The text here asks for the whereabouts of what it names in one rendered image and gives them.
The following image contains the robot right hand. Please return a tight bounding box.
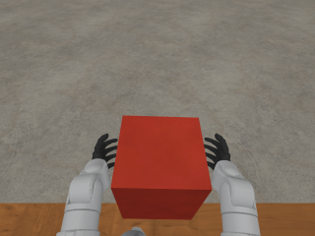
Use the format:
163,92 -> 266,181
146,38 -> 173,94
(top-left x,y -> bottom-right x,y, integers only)
204,133 -> 230,170

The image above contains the robot left hand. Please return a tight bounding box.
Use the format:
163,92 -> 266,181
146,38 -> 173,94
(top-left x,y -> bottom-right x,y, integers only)
92,133 -> 118,169

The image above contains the left robot shin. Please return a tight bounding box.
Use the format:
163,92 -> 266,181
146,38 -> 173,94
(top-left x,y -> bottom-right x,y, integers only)
132,226 -> 145,234

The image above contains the left robot forearm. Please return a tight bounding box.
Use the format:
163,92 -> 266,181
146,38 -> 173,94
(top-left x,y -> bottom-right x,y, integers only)
56,158 -> 111,236

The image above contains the carton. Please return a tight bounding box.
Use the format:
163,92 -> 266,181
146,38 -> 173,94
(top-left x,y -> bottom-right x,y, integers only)
110,115 -> 212,220

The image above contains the right robot forearm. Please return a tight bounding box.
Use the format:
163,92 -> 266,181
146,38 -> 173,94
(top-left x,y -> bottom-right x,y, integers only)
212,160 -> 261,236

